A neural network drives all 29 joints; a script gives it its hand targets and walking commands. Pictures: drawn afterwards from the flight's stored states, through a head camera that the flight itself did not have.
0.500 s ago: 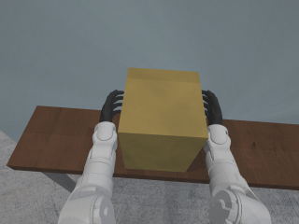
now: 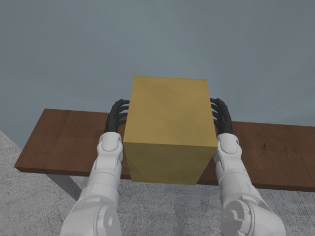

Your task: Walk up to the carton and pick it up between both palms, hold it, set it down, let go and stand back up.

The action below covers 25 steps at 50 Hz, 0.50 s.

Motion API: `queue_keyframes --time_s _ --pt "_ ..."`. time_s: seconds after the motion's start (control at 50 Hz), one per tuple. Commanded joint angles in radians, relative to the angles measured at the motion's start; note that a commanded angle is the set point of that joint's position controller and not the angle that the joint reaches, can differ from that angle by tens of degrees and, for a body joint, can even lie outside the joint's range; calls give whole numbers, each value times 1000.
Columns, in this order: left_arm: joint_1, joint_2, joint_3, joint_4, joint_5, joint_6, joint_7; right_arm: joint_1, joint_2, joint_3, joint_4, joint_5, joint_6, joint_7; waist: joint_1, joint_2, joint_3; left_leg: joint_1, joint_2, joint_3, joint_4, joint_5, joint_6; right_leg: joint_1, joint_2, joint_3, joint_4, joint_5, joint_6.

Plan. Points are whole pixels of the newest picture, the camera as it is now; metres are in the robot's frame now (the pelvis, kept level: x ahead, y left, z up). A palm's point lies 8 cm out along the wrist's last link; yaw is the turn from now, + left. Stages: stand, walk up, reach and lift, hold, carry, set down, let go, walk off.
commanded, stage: set down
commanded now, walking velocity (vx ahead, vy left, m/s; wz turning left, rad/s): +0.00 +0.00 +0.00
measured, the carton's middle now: (166, 134) +0.42 +0.01 -0.01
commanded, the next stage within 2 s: none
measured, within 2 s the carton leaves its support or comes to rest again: neither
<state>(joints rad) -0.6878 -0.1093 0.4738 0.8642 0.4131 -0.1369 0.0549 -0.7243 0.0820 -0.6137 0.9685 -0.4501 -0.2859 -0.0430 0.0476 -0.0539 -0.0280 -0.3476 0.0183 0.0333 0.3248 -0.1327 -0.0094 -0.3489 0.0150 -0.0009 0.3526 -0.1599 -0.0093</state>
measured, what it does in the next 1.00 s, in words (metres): stands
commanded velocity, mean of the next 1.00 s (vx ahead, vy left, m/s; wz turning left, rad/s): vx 0.00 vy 0.00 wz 0.00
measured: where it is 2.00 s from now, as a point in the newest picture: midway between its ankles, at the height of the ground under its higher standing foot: outside the picture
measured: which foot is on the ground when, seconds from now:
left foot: down 0.00-1.00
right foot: down 0.00-1.00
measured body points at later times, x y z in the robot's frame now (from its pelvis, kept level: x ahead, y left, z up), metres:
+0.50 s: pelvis +0.01 +0.00 +0.00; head +0.07 +0.02 +0.44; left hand +0.41 +0.16 +0.04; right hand +0.43 -0.14 +0.05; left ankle +0.01 +0.13 -0.75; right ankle +0.00 -0.11 -0.75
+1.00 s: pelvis +0.01 +0.00 +0.00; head +0.09 +0.02 +0.44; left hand +0.41 +0.17 +0.00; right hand +0.42 -0.13 +0.02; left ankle +0.01 +0.13 -0.75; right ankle +0.00 -0.11 -0.75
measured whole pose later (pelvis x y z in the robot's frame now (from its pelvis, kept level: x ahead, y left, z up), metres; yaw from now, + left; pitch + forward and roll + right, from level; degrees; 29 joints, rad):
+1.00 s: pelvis +0.01 +0.00 +0.00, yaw +0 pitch +12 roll +0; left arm -0.70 -0.07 0.53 0.97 0.33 -0.18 0.10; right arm -0.73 0.07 -0.52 1.04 -0.28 -0.29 -0.06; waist 0.02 -0.05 -0.03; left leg -0.41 0.03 0.03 0.35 -0.15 -0.01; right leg -0.40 0.02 0.00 0.35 -0.16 -0.01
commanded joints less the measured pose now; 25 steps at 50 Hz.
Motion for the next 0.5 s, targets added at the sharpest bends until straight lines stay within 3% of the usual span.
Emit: queue_keyframes --time_s 0.0,0.12,0.18,0.2,0.24,0.3,0.42,0.46,0.48 --pt "-532 -377 -82 88 57 -46 -95 -517 483 161 -33 -112 -28 155 17 11 -467 71 -3 131 -40 49 17 225 -15 -90 -33 61 42" --pt "-500 -359 -65 77 74 -55 -97 -480 489 182 -37 -100 -31 152 13 0 -461 37 -9 121 -31 80 28 280 -24 -75 -11 172 58" --pt "-456 -368 -59 88 82 -60 -99 -466 487 202 -24 -86 -38 154 26 -1 -449 31 -7 119 -21 127 22 294 -20 -73 6 237 58" --pt "-459 -367 -67 79 77 -64 -100 -454 481 195 -24 -89 -45 149 14 7 -473 25 -9 119 -14 143 19 302 -22 -73 8 268 58" --pt "-459 -369 -54 90 82 -59 -105 -452 484 188 -23 -95 -36 146 -2 -8 -445 28 -6 113 -19 135 22 312 -20 -78 9 277 64" --pt "-435 -377 -48 84 87 -59 -106 -438 487 203 -17 -85 -38 149 15 -1 -432 23 -10 110 -20 147 27 308 -19 -72 9 264 65" --pt "-424 -360 -42 78 92 -63 -106 -431 472 181 -12 -89 -42 146 9 9 -419 38 -3 107 -11 154 21 277 -14 -77 -1 239 56" --pt "-413 -359 -21 86 103 -66 -104 -424 470 173 -15 -93 -36 140 16 -13 -415 12 -7 109 -13 152 30 290 -17 -70 7 260 62" --pt "-408 -349 -25 82 99 -69 -102 -412 461 175 -4 -90 -37 138 5 -11 -413 16 -10 106 -13 145 27 294 -16 -73 5 259 61"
